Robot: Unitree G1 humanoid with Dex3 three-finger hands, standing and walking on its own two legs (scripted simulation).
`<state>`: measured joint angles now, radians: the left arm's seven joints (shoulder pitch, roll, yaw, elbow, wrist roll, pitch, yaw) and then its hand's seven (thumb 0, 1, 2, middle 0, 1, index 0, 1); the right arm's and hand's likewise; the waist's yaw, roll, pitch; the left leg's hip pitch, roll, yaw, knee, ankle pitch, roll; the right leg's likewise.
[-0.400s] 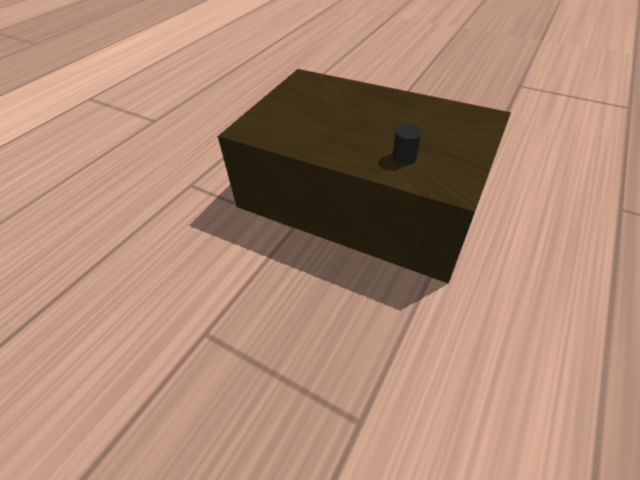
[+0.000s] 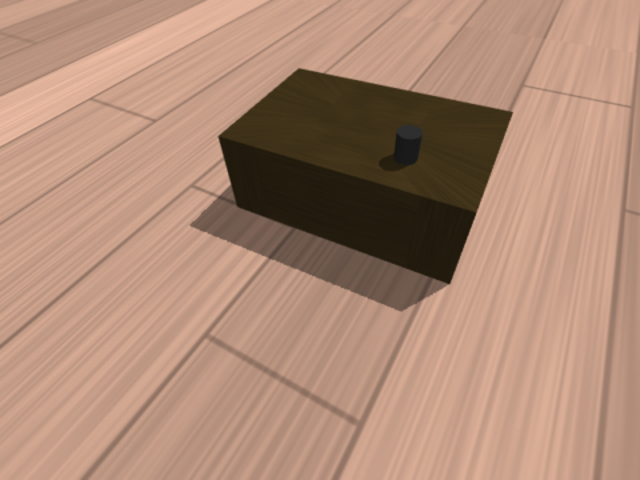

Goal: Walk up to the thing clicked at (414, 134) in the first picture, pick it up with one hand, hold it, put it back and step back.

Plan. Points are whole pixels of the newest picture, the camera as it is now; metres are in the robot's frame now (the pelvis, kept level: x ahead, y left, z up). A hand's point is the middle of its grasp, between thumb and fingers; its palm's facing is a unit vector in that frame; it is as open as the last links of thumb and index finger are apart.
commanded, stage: stand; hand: left
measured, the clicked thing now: (407, 145) +1.21 -0.29 -0.34
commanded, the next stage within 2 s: walk up in 0.72 s
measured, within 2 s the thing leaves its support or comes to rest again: neither
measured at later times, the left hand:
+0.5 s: hand out of the picture +0.07 +0.25 -0.16, palm faces -0.03 -0.94 -0.34, open 7.4 cm
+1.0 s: hand out of the picture +0.15 +0.23 -0.15, palm faces -0.19 -0.90 -0.39, open 7.4 cm
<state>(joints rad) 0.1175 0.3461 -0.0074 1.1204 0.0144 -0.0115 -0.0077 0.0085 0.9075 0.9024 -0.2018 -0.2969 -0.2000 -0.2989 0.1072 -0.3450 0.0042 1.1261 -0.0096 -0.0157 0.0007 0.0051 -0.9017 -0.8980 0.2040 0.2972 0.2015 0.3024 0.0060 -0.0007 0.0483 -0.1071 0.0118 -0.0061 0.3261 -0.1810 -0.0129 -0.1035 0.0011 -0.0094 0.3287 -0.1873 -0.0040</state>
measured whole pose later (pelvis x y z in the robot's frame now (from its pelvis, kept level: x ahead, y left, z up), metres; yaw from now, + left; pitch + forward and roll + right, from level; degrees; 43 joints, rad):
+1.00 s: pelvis +0.05 -0.06 -0.02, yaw -10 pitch -3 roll +2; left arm 0.25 0.45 0.10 0.97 0.04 0.02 -0.13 0.01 0.91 0.90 -0.20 -0.30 -0.20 -0.30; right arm 0.23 -0.45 -0.10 0.96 -0.06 -0.06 0.03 0.01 -0.90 -0.90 0.21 0.30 0.21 0.30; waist 0.01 0.00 0.06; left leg -0.04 0.12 0.15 0.49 -0.39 -0.04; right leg -0.39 -0.11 -0.02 0.67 -0.31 -0.01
